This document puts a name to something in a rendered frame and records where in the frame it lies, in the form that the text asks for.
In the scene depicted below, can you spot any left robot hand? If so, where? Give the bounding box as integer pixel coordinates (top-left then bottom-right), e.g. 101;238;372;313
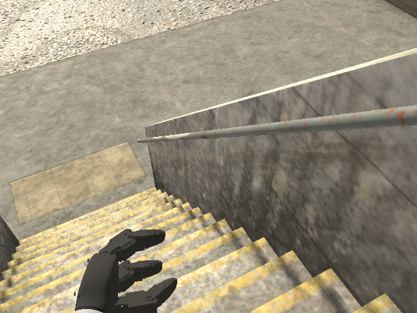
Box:
74;229;177;313

